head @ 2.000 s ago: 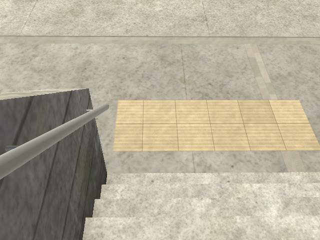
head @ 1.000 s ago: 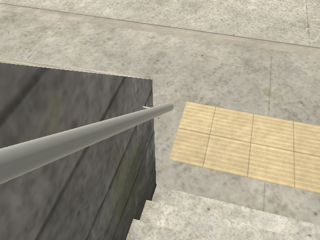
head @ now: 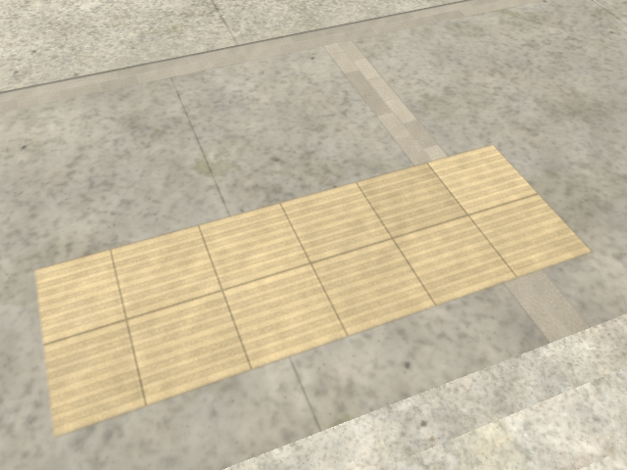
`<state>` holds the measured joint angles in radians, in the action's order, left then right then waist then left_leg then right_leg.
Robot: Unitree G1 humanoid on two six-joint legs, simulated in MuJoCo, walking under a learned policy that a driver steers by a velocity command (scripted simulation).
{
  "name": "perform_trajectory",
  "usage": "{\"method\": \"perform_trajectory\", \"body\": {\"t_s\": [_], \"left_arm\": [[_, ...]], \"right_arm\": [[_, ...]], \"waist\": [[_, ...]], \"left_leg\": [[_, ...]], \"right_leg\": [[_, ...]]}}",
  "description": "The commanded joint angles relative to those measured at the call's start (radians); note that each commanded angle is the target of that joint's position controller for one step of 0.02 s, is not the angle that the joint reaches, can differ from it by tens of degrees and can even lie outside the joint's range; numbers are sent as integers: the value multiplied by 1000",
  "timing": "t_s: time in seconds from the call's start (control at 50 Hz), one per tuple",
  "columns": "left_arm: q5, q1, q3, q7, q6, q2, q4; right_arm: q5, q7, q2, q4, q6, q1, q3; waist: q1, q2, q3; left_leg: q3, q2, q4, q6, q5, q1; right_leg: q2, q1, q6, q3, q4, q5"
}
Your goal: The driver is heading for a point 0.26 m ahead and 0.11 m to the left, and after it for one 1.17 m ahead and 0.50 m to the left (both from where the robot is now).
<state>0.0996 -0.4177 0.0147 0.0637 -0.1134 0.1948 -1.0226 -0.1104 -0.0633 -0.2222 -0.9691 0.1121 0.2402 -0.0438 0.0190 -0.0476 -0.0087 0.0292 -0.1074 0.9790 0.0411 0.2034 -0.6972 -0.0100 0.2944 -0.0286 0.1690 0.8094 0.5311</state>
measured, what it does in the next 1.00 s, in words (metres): goes down, turning left: left foot 0.21 m lower, then right foot 0.21 m lower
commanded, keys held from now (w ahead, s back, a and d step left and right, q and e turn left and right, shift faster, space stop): w+q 0.06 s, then q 0.94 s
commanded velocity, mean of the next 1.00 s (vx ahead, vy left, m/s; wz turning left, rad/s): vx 0.15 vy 0.00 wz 0.50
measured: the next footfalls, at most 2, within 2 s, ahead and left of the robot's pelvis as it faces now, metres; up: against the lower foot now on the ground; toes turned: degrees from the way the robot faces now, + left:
left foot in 0.16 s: +0.16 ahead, +0.13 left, -0.21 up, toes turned +12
right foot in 0.68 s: +0.47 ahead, -0.02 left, -0.41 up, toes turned +18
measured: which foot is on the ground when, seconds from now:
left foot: up 0.00-0.14, down 0.16-0.70, up 0.72-1.00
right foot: down 0.00-0.18, up 0.20-0.66, down 0.68-1.00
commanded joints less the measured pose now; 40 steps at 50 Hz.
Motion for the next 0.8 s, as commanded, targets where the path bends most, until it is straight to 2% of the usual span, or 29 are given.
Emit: {"method": "perform_trajectory", "body": {"t_s": [0.02, 0.06, 0.08, 0.12, 0.16, 0.18, 0.2, 0.22, 0.24, 0.26, 0.28, 0.3, 0.32, 0.34, 0.38, 0.4, 0.44, 0.48, 0.52, 0.58, 0.6, 0.64, 0.66, 0.68, 0.7, 0.72, 0.74, 0.78, 0.8], "left_arm": [[29, -41, -28, 4, -17, 25, 27], [38, 27, -22, 11, 0, 74, 68], [33, -7, -24, 2, 7, 78, 57], [-31, -11, -15, -34, 42, 118, 31], [44, 17, 56, 8, 58, 293, -8], [1, 0, 55, 40, 57, 231, -7], [-41, -44, 30, 63, 39, 47, 64], [-82, 110, 39, 60, 24, 103, 127], [-126, 295, 52, 30, 12, 146, 236], [-154, 313, 50, -19, -6, 108, 288], [-128, 251, 39, -44, 1, 90, 244], [-82, 212, 6, -56, 12, 14, 239], [-53, 122, 0, -53, 17, 5, 188], [-44, 66, 0, -29, 13, -13, 133], [-42, 95, -4, 8, 15, -3, 119], [-37, 35, 13, 4, 9, 49, 113], [-15, 245, 23, -25, 16, 117, 194], [14, 495, -6, 1, 32, 46, 272], [21, 499, -41, 34, 44, -25, 254], [-2, 303, -31, 0, 81, 37, 276], [8, 192, -20, -13, 86, 52, 261], [-58, 160, -2, -21, 73, 82, 291], [-76, 19, 19, -30, 64, 107, 246], [-71, -123, 75, -49, 54, 211, 202], [-43, -218, 111, -64, 54, 294, 216], [-50, -96, 104, -33, 47, 336, 277], [-19, -103, 93, -18, 46, 297, 257], [-45, 76, 63, 2, 37, 227, 278], [-18, 85, 46, -10, 21, 201, 279]], "right_arm": [[-4, -5, 10, -66, -1, 160, 5], [-24, 4, -69, -55, -19, 113, -13], [-30, 1, -50, -55, -24, 119, -10], [-7, 0, -53, -48, -36, 60, -11], [28, 11, -110, -204, -16, 512, -65], [-4, 20, -256, -251, -9, 636, -108], [12, 7, -382, -238, 16, 617, -122], [5, -7, -382, -227, 35, 596, -130], [25, -11, -314, -178, 37, 502, -112], [34, -22, -196, -140, 31, 403, -72], [37, -33, -69, -138, 9, 336, -23], [6, -24, 39, -140, -3, 296, 27], [12, -8, 61, -117, -2, 293, 37], [46, 4, 61, -65, 5, 272, 48], [7, 17, -68, -33, 25, 219, 40], [10, 11, -162, -12, 24, 223, 17], [17, 65, -80, -121, 29, 465, 32], [23, 106, 49, -218, 6, 769, 53], [19, 100, 112, -168, -17, 660, 63], [-6, 50, -15, 20, -30, 227, 59], [-10, 49, 1, 40, -11, 190, 72], [20, 68, -47, 29, -14, 269, 54], [29, 59, -98, 16, -32, 247, 51], [17, 21, -133, 28, -36, 243, 46], [37, -16, -45, -7, -22, 385, 51], [74, -17, 18, 59, -25, 481, 51], [85, 1, 8, 159, -57, 406, 58], [52, 55, 40, 265, -91, 269, 87], [64, 51, 43, 239, -101, 362, 98]], "waist": [[-42, 68, 72], [-61, 110, 118], [-57, 70, 127], [-31, 29, 182], [-218, -35, 43], [-265, -254, -57], [-155, -323, -148], [-178, -99, -149], [-182, -25, -128], [-92, -95, -55], [-43, 37, 5], [19, 78, 102], [41, 86, 112], [50, 66, 114], [75, -117, 33], [82, -63, 15], [-68, -21, 6], [-242, -50, -11], [-221, 4, 65], [-29, -58, 76], [27, -61, 79], [-22, -38, 117], [39, -18, 86], [92, 20, -29], [79, 195, -282], [-28, 295, -413], [-6, 206, -399], [-63, 62, -163], [-121, 47, -115]], "left_leg": [[18, -28, -250, -12, 442, 366], [-50, 9, -203, -31, 217, 417], [-77, 19, -227, -40, 207, 445], [-56, -25, -630, -13, 122, 323], [-199, 105, -616, 19, 175, 845], [-40, 1, -681, 157, 461, 1038], [178, -148, -369, 286, 1229, 1290], [251, -220, -341, 341, 1350, 1274], [269, -283, -322, 340, 1183, 1166], [455, -351, -328, 386, 791, 958], [417, -374, -354, 355, 629, 707], [370, -352, -407, 303, 514, 490], [239, -223, -402, 260, 477, 292], [96, -91, -381, 217, 368, 73], [29, 46, -320, 103, 202, -215], [73, 21, -262, 95, 254, -186], [291, -74, -78, 125, 114, 364], [502, -94, 31, 200, -42, 840], [551, -52, 0, 239, -260, 629], [380, 70, -67, 218, -775, -280], [409, 78, 19, 201, -737, -352], [415, 84, 107, 160, -710, -76], [456, 73, 210, 147, -652, -53], [380, 116, 443, 85, -540, -48], [213, 240, 900, -19, -737, -160], [60, 302, 1330, -59, -1119, -426], [53, 293, 1437, -84, -1059, -560], [109, 192, 1263, -108, -738, -621], [90, 122, 1278, -108, -597, -440]], "right_leg": [[-255, 362, -138, -94, -52, -267], [-290, 397, -107, -108, 9, -117], [-310, 360, -76, -112, 88, -167], [-337, 115, -29, -173, 269, -240], [-219, 226, 5, -45, 691, -414], [-54, 348, 16, -59, 1170, 14], [64, 688, 41, -44, 1428, 337], [45, 851, 60, -57, 1449, 335], [-10, 951, 64, -104, 1393, 335], [-75, 1065, 36, -246, 1315, 243], [-163, 971, 19, -317, 1092, 109], [-193, 949, 3, -354, 904, -88], [-172, 776, -1, -262, 700, -329], [-141, 547, 1, -186, 420, -712], [-19, 151, 35, -46, 581, -869], [5, 152, 56, -39, 644, -731], [-94, 683, 104, -241, 402, -661], [-109, 1123, 90, -290, 95, -686], [-99, 997, 45, -309, -123, -939], [-43, 64, 15, -143, -51, -1091], [-43, -60, 18, -164, 22, -1079], [-45, -71, -1, -114, -448, -883], [-76, -199, -20, -77, -575, -977], [-95, -411, -68, -63, -570, -904], [-234, -699, -258, -182, -339, -1214], [-397, -806, -412, -286, -102, -1698], [-473, -757, -439, -429, -178, -1717], [-469, -339, -373, -449, -384, -896], [-492, -102, -316, -360, -435, -910]]}}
